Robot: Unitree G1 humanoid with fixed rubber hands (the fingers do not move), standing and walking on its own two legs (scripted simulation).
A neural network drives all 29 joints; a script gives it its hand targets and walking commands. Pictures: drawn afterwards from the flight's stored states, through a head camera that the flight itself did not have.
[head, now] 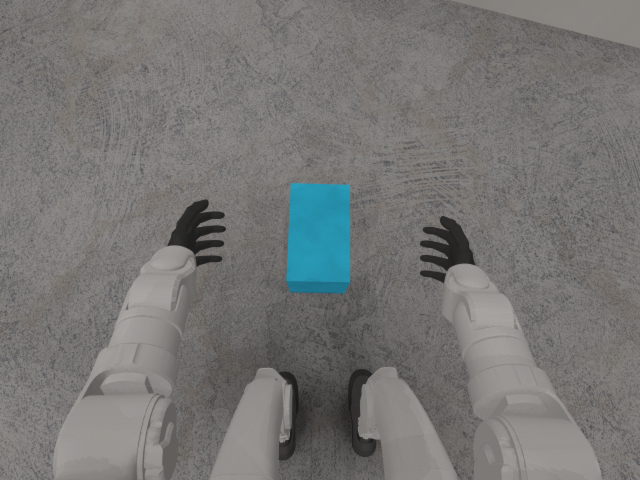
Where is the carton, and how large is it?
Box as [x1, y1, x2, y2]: [286, 183, 349, 293]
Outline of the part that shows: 291,183 286,275 288,287 290,291 295,292 343,293 349,283 349,185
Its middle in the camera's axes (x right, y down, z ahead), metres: -0.01 +0.01 +1.04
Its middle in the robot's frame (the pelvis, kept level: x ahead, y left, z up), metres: +0.55 +0.00 -0.60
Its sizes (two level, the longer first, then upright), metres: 0.253 0.152 0.181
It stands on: the floor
